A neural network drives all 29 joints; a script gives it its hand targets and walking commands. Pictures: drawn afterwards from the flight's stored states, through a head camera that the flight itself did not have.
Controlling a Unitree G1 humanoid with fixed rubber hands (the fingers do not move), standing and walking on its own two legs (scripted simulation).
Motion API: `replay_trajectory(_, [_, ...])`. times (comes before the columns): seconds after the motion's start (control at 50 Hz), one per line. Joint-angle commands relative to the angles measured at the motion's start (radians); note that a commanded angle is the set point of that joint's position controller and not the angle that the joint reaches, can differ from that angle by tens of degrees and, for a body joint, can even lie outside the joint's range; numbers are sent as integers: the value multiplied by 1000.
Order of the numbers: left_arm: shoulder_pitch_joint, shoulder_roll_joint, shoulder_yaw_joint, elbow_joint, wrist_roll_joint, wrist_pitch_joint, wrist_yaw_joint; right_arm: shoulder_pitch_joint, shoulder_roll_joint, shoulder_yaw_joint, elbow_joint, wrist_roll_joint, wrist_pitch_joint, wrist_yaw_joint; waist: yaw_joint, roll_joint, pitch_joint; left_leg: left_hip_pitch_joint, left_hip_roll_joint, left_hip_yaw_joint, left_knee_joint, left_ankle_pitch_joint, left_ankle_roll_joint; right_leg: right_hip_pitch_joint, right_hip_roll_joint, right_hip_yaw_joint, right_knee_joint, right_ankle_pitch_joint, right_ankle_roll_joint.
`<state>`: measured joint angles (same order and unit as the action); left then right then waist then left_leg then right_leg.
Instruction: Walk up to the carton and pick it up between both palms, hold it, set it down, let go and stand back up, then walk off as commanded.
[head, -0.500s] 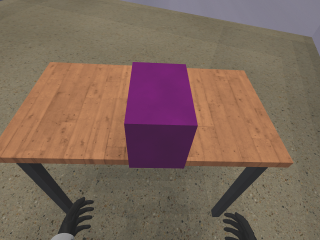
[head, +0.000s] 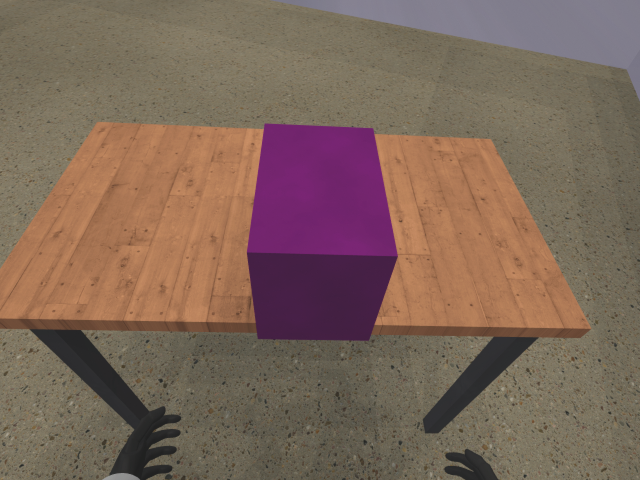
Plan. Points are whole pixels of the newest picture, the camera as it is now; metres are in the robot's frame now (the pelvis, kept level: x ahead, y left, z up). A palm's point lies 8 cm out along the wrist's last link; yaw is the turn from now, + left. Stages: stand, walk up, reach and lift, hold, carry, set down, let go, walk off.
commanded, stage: let go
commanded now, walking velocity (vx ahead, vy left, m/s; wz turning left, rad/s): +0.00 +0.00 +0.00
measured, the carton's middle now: (316, 231) +0.47 +0.01 +0.04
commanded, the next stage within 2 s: stand in 0.06 s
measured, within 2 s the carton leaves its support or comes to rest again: neither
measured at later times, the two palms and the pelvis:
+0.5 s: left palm out of the picture +0.15 +0.28 -0.09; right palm out of the picture +0.09 -0.29 -0.09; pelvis +0.01 +0.00 +0.00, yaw +0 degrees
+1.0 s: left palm out of the picture +0.11 +0.28 -0.10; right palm out of the picture +0.07 -0.30 -0.10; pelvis +0.01 +0.00 +0.00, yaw +0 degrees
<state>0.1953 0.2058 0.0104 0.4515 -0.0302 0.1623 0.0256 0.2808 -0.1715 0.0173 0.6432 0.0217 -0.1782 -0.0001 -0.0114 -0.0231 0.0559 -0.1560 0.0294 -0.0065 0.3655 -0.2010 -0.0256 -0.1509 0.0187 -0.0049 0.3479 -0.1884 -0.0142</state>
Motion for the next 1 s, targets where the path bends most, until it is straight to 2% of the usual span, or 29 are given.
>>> replay_trajectory(0.0, [-111, 142, 40, -45, 26, -56, -9, -155, -118, -104, -102, -43, -81, 11, 28, 25, -114, 188, -38, 82, -19, 129, -2, -44, -21, -6, -53, 125, 14])
replay_trajectory(0.04, [-94, 139, 43, -43, 27, -63, -11, -165, -120, -100, -103, -36, -92, 8, 41, 21, -119, 187, -36, 89, -27, 136, -3, -41, -13, -14, -61, 121, 13])
replay_trajectory(0.06, [-42, 247, 96, 21, 80, -128, -4, -13, -323, -117, -1, -94, 4, -9, 55, 35, -209, 52, 84, -69, 82, 316, 55, 31, -90, 73, 88, 144, -27])
replay_trajectory(0.08, [-35, 248, 88, 34, 85, -146, -7, 12, -327, -123, -8, -83, 45, -13, 36, -2, -221, 21, 88, -69, 63, 256, 62, 57, -80, 68, 62, 94, -11])
replay_trajectory(0.16, [-42, 283, 96, 77, 88, -174, -24, -56, -309, -103, -20, -75, 100, 1, 34, 52, -137, -54, 84, -56, 82, 97, 74, 9, -102, 105, 39, -14, -29])
replay_trajectory(0.22, [-28, 274, 83, 102, 84, -201, -29, -54, -319, -99, 0, -74, 114, -4, 29, 3, -110, -62, 59, -77, 50, 21, 73, -5, -107, 109, 32, 2, -22])
replay_trajectory(0.24, [-56, 290, 84, 109, 90, -199, -31, -66, -317, -98, 3, -74, 113, -5, 7, 11, -132, -31, 65, -66, 64, 84, 70, -16, -111, 112, 37, 45, -34])
replay_trajectory(0.28, [-25, 287, 84, 118, 83, -208, -35, -42, -333, -86, 26, -68, 115, 0, 20, 46, -150, -33, 61, -59, 66, 108, 72, 20, -107, 110, 32, 87, -27])
replay_trajectory(0.3, [-23, 285, 85, 122, 84, -214, -38, -38, -370, -95, 47, -74, 119, -2, 34, 7, -178, -8, 72, -74, 63, 133, 73, 34, -110, 105, 43, 121, -35])
replay_trajectory(0.32, [-29, 285, 82, 133, 77, -212, -38, -57, -369, -96, 50, -70, 128, -9, 19, 58, -144, 4, 74, -68, 66, 135, 71, 2, -120, 124, 40, 116, -37])
replay_trajectory(0.34, [-29, 301, 84, 124, 82, -214, -37, -74, -359, -95, 34, -66, 131, 1, 20, 10, -197, 37, 78, -82, 70, 129, 69, 2, -101, 87, 42, 122, -28])
replay_trajectory(0.42, [-43, 316, 78, 141, 80, -215, -32, -54, -383, -92, 63, -59, 133, 2, -1, 25, -182, 25, 78, -61, 66, 169, 70, 41, -114, 99, 37, 236, -34])
replay_trajectory(0.44, [-8, 318, 84, 171, 73, -212, -27, -76, -362, -77, 61, -68, 128, 7, 22, 88, -205, 39, 79, -78, 66, 207, 73, 56, -126, 119, 51, 231, -39])
replay_trajectory(0.48, [16, 356, 86, 186, 70, -208, -25, -38, -347, -77, 79, -60, 138, 5, 12, -31, -173, 26, 87, -81, 53, 209, 79, 51, -119, 88, 37, 210, -37])
replay_trajectory(0.52, [-4, 316, 69, 182, 67, -214, -34, -51, -387, -83, 84, -61, 128, 2, 20, 73, -171, 8, 79, -83, 53, 193, 74, 70, -128, 124, 42, 218, -43])
replay_trajectory(0.54, [-8, 330, 81, 192, 69, -217, -36, -65, -373, -72, 74, -58, 128, -1, 10, 26, -185, 31, 81, -76, 54, 180, 73, 75, -128, 115, 31, 245, -33])
replay_trajectory(0.58, [-10, 329, 85, 200, 71, -217, -30, -57, -379, -75, 95, -66, 139, 7, 17, 73, -206, 39, 75, -70, 58, 193, 75, 83, -122, 117, 37, 219, -35])
replay_trajectory(0.6, [18, 308, 77, 201, 58, -208, -30, -88, -389, -86, 88, -67, 131, -2, 26, 8, -208, 41, 86, -86, 47, 205, 85, 77, -119, 96, 37, 228, -23])
replay_trajectory(0.68, [13, 361, 78, 240, 61, -213, -19, -58, -374, -62, 116, -67, 135, 5, 18, 75, -104, -25, 82, -82, 30, 163, 76, 64, -128, 116, 22, 186, -31])
replay_trajectory(0.72, [28, 340, 88, 234, 62, -208, -26, -66, -370, -69, 116, -59, 133, 4, 34, 31, -187, 31, 85, -86, 51, 222, 81, 75, -116, 88, 35, 206, -26])
replay_trajectory(0.76, [20, 327, 74, 252, 62, -215, -26, -75, -372, -71, 114, -53, 121, 4, 4, 62, -139, 31, 87, -84, 26, 172, 80, 37, -134, 121, 2, 171, -37])
replay_trajectory(0.78, [17, 366, 84, 266, 65, -215, -29, -42, -381, -66, 139, -54, 124, 1, 14, 8, -120, 13, 87, -81, 37, 208, 79, 51, -132, 106, 14, 199, -33])
replay_trajectory(0.82, [-4, 336, 73, 258, 55, -221, -32, -41, -389, -71, 150, -56, 128, -5, 10, 71, -125, 27, 83, -77, 36, 212, 77, 44, -138, 127, 18, 221, -44])
replay_trajectory(0.84, [3, 350, 84, 268, 59, -219, -31, -72, -404, -80, 149, -64, 127, -5, 30, 35, -127, 33, 76, -77, 32, 191, 78, 50, -121, 112, 10, 188, -33])
replay_trajectory(0.86, [-10, 347, 80, 274, 68, -214, -25, -83, -392, -83, 134, -63, 129, -1, 6, 62, -128, 41, 84, -68, 32, 194, 74, 26, -122, 108, 21, 194, -38])
replay_trajectory(0.92, [-7, 351, 81, 287, 59, -216, -25, -62, -397, -74, 156, -53, 122, 3, 16, 64, -153, 30, 75, -72, 20, 196, 67, 79, -120, 117, 12, 194, -34])
replay_trajectory(0.94, [-3, 345, 78, 294, 60, -219, -27, -75, -371, -69, 159, -59, 130, -1, 5, 19, -91, 21, 83, -71, 13, 218, 77, 30, -128, 105, 17, 233, -30])
replay_trajectory(0.96, [10, 339, 76, 297, 55, -214, -31, -96, -397, -68, 164, -48, 129, 0, 31, 77, -96, 2, 85, -86, 31, 196, 80, 41, -121, 116, -2, 195, -33])
replay_trajectory(0.98, [25, 354, 73, 310, 54, -217, -25, -65, -381, -65, 163, -44, 126, 3, 8, 69, -129, 9, 88, -80, 21, 162, 79, 56, -135, 130, 1, 191, -45])
